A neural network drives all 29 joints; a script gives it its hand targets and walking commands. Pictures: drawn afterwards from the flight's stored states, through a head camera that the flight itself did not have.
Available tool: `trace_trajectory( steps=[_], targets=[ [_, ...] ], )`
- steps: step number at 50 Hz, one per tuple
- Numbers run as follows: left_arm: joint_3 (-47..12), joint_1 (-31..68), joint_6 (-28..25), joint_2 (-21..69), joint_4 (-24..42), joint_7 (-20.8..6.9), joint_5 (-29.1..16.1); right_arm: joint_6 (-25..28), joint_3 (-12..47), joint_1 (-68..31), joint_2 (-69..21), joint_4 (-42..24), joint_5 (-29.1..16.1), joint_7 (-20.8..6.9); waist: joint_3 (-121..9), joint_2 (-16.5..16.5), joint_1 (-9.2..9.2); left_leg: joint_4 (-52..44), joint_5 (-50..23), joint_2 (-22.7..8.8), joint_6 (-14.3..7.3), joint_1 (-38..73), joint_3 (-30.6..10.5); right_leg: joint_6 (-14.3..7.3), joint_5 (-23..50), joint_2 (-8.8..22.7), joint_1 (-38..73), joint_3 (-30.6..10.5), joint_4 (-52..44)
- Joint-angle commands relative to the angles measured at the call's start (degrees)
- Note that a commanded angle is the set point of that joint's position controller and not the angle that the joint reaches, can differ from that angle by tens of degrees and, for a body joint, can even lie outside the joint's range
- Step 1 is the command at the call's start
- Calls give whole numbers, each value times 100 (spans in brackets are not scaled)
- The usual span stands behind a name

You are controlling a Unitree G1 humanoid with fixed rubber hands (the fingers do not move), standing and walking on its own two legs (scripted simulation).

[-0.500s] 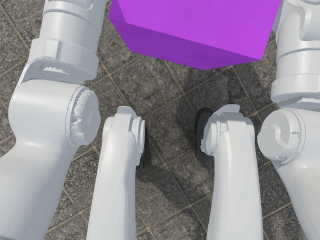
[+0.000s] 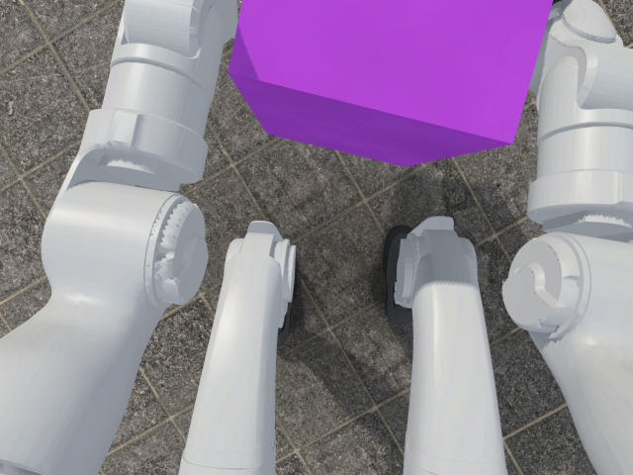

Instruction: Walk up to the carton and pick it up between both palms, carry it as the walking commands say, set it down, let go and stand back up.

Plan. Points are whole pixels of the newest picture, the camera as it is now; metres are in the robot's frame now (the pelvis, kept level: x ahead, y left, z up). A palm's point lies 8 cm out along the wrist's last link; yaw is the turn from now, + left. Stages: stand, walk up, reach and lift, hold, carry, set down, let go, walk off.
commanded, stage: reach and lift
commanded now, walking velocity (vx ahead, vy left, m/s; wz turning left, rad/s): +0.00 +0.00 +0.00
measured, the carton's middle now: (379, 6) +0.58 -0.05 -0.13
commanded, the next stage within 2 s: none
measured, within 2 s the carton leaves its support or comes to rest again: neither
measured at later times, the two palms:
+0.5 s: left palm out of the picture +0.55 +0.10 +0.03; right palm (606, 3) +0.52 -0.19 +0.00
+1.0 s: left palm out of the picture +0.53 +0.11 +0.10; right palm out of the picture +0.49 -0.19 +0.08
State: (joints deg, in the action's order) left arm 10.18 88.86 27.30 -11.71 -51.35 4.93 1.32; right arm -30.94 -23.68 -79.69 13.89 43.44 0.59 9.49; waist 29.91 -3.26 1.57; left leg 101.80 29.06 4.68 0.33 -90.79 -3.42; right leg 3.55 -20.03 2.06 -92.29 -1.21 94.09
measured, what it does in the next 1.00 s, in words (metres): rises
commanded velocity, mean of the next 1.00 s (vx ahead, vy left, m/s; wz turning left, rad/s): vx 0.00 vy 0.00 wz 0.00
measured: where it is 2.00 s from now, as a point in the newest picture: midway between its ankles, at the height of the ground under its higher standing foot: (337, 303)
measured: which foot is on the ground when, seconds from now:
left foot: down 0.00-1.00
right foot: down 0.00-1.00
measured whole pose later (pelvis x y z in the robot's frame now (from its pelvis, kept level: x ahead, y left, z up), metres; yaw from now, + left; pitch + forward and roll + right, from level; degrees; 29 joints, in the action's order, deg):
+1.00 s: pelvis +0.01 +0.00 +0.11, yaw +1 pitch +9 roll -2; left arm 10.2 74.5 27.0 -6.6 -48.6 5.3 2.2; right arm -32.0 -23.7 -65.0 9.6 38.9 2.3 8.8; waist 26.9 -3.3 1.8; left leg 77.6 23.5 4.6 0.0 -62.8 -4.2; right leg 3.6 -15.5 1.9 -63.8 -1.2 70.3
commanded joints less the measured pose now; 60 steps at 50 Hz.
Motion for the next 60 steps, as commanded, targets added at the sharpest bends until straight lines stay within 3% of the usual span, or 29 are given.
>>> trace_trajectory(
  steps=[1, 5, 6, 10, 14, 16, 22, 23, 24, 27, 30, 31, 34, 35, 36, 37, 38, 39, 40, 41, 45, 46, 47, 48, 49, 56, 58, 59, 60],
  targets=[
    [-1737, 2981, -200, 7666, 1799, -1736, -971, 401, 2689, -5030, -7032, -2098, -910, -2020, -14725, 27, 1140, -1777, -997, 574, 54, 3936, 388, -213, 794, -1152, 4647, 823, -957],
    [-1651, 2878, -201, 7569, 1641, -1739, -886, 370, 2651, -4878, -7024, -1964, -845, -2014, -14537, 125, 1126, -1940, -826, 579, 23, 3868, 387, -196, 640, -1153, 4810, 755, -1152],
    [-1784, 2956, -216, 7606, 1897, -1747, -993, 384, 2876, -5038, -7196, -2243, -991, -2009, -14812, 165, 1051, -2005, -910, 572, 16, 4031, 375, -172, 751, -1150, 5072, 751, -1173],
    [-1785, 2737, -201, 7646, 1680, -1768, -945, 375, 2810, -4784, -7111, -2069, -882, -2015, -14623, 159, 1186, -2171, -884, 566, 37, 4045, 312, -168, 718, -1156, 5099, 754, -1309],
    [-1877, 2767, -259, 7603, 1952, -1767, -969, 361, 2868, -4589, -7218, -2086, -917, -2038, -14625, 135, 1098, -2354, -933, 565, 37, 4211, 326, -168, 772, -1163, 5337, 709, -1495],
    [-1948, 2682, -257, 7716, 1983, -1770, -961, 374, 2942, -4519, -7261, -2164, -867, -2042, -14752, 165, 1146, -2418, -975, 576, 49, 4331, 309, -181, 810, -1162, 5505, 674, -1595],
    [-1940, 2411, -203, 7793, 1677, -1824, -899, 365, 3008, -4615, -7193, -2257, -900, -2051, -14391, 175, 1109, -2771, -657, 550, 22, 4443, 253, -168, 537, -1140, 5668, 649, -1884],
    [-2018, 2477, -214, 7760, 1871, -1826, -949, 341, 3052, -4469, -7284, -2239, -948, -2064, -14501, 196, 1191, -2822, -718, 548, 27, 4603, 228, -156, 613, -1156, 5824, 641, -1953],
    [-1970, 2408, -195, 7775, 1722, -1834, -906, 359, 3031, -4508, -7185, -2243, -915, -2062, -14419, 73, 1131, -2828, -790, 537, 31, 4588, 257, -165, 626, -1132, 5765, 607, -1970],
    [-1903, 2355, -241, 7745, 1699, -1860, -853, 332, 2990, -4369, -7348, -2085, -833, -2093, -14226, 322, 1099, -3016, -596, 548, -9, 4520, 226, -150, 503, -1141, 5958, 604, -2127],
    [-2048, 2346, -232, 7784, 1836, -1893, -915, 341, 3079, -4255, -7364, -2244, -887, -2104, -14479, 224, 1182, -3110, -816, 526, 15, 4865, 191, -155, 729, -1143, 6164, 593, -2234],
    [-2155, 2319, -212, 7849, 1940, -1889, -970, 335, 3227, -4352, -7360, -2385, -992, -2126, -14686, 142, 1118, -3191, -841, 546, 23, 5110, 169, -165, 766, -1144, 6290, 574, -2276],
    [-2044, 2153, -251, 7787, 1828, -1923, -878, 322, 3163, -4098, -7455, -2267, -885, -2131, -14238, 337, 1135, -3318, -850, 520, -20, 4939, 164, -140, 728, -1128, 6382, 526, -2457],
    [-1988, 2021, -248, 7905, 1638, -1939, -843, 331, 3050, -3979, -7439, -2116, -798, -2135, -14078, 301, 1195, -3388, -759, 501, 14, 4961, 178, -149, 685, -1116, 6399, 534, -2516],
    [-1971, 2041, -260, 7849, 1579, -1949, -813, 345, 3023, -4008, -7450, -2089, -782, -2154, -13885, 221, 1124, -3442, -737, 498, 3, 4918, 157, -168, 671, -1104, 6319, 533, -2548],
    [-2091, 2056, -268, 8014, 1781, -1941, -871, 382, 3148, -4123, -7398, -2392, -834, -2159, -14216, 157, 1210, -3484, -864, 502, 28, 5197, 113, -171, 794, -1121, 6419, 542, -2552],
    [-2238, 2096, -275, 8002, 2080, -1927, -941, 348, 3293, -3900, -7553, -2488, -884, -2166, -14676, 191, 1160, -3516, -1154, 519, 41, 5539, 97, -169, 1099, -1138, 6810, 525, -2611],
    [-2152, 2010, -258, 7954, 1826, -1948, -871, 343, 3188, -4001, -7421, -2294, -818, -2174, -14257, 270, 1207, -3578, -824, 495, 35, 5262, 59, -179, 760, -1147, 6532, 551, -2638],
    [-2114, 1959, -247, 7939, 1622, -1981, -823, 347, 3187, -3968, -7375, -2168, -826, -2176, -13867, 171, 1171, -3630, -589, 479, 19, 5051, 107, -197, 549, -1112, 6488, 474, -2738],
    [-2109, 1921, -291, 8028, 1827, -1974, -860, 363, 3332, -4029, -7542, -2408, -881, -2190, -13984, 243, 1063, -3691, -856, 497, 0, 5222, 133, -171, 771, -1114, 6800, 484, -2792],
    [-2308, 1976, -281, 8103, 1905, -1971, -938, 355, 3266, -3857, -7397, -2423, -815, -2209, -14039, 225, 1312, -3943, -790, 434, 46, 5663, -39, -196, 850, -1135, 6923, 494, -2944],
    [-2179, 1781, -279, 8048, 1802, -1982, -838, 337, 3320, -3856, -7523, -2431, -836, -2236, -13824, 331, 1141, -3996, -785, 442, 5, 5593, -1, -185, 753, -1112, 6930, 482, -3030],
    [-2101, 1795, -279, 8025, 1655, -1993, -785, 355, 3232, -3909, -7439, -2313, -753, -2237, -13539, 284, 1164, -4045, -633, 446, 6, 5438, 24, -198, 602, -1116, 6822, 491, -3078],
    [-2062, 1655, -304, 8102, 1680, -1992, -786, 370, 3293, -3832, -7547, -2402, -814, -2229, -13612, 202, 1057, -4102, -813, 443, 2, 5600, 80, -185, 775, -1093, 7137, 437, -3163],
    [-1942, 1590, -321, 8003, 1562, -1998, -681, 363, 3189, -3660, -7622, -2245, -689, -2232, -13326, 363, 1094, -4122, -785, 445, -19, 5421, 54, -171, 711, -1105, 7037, 420, -3229],
    [-1417, 921, -433, 8108, 1125, -2057, -206, 430, 2556, -2565, -7892, -1429, -136, -2406, -11146, 180, 1106, -4735, -460, 331, -17, 5136, 32, -259, 456, -1021, 6698, 401, -3760],
    [-930, 265, -454, 8123, 470, -2076, 169, 464, 2049, -1978, -7789, -898, 239, -2435, -9518, 127, 1112, -4966, -308, 302, -36, 4597, 28, -300, 339, -979, 6328, 386, -3977],
    [-963, 107, -506, 8117, 653, -2074, 231, 491, 2128, -1776, -7958, -972, 254, -2471, -9316, 168, 996, -5075, -550, 295, -50, 4721, 19, -299, 536, -999, 6441, 412, -4074],
    [-686, -202, -473, 8049, 381, -2075, 462, 471, 1818, -1371, -7863, -605, 494, -2491, -8469, 160, 1066, -5195, -343, 272, -31, 4402, 23, -325, 351, -981, 6186, 416, -4186]
  ],
)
